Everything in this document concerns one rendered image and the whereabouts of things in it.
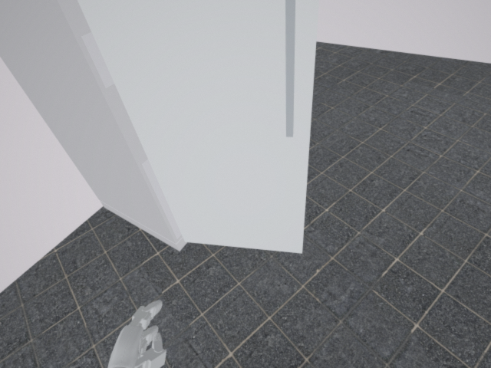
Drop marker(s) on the left robot hand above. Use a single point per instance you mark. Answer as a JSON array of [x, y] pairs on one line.
[[130, 349]]

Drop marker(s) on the fridge door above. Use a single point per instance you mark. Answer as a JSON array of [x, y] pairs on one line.
[[204, 85]]

